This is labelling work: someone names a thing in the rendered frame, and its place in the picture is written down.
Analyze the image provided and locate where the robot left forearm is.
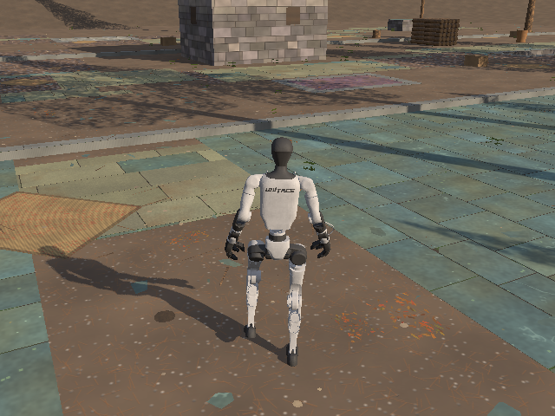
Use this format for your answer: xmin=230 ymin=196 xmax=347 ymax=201
xmin=227 ymin=209 xmax=245 ymax=244

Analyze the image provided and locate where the robot right hand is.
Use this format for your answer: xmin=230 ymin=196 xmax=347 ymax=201
xmin=310 ymin=240 xmax=331 ymax=258

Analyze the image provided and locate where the robot right foot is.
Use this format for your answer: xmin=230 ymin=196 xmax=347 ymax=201
xmin=286 ymin=343 xmax=298 ymax=367

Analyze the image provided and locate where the robot left hand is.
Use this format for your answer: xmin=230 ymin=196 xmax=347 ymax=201
xmin=225 ymin=239 xmax=245 ymax=260

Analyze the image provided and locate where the robot left upper arm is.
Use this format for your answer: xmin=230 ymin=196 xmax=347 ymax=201
xmin=237 ymin=174 xmax=263 ymax=223

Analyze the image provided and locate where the robot right forearm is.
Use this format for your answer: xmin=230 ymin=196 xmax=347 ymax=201
xmin=313 ymin=211 xmax=330 ymax=244

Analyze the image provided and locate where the left robot thigh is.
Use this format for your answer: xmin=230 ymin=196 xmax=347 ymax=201
xmin=247 ymin=240 xmax=265 ymax=284

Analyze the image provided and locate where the robot right upper arm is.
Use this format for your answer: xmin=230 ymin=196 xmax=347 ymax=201
xmin=298 ymin=176 xmax=322 ymax=224

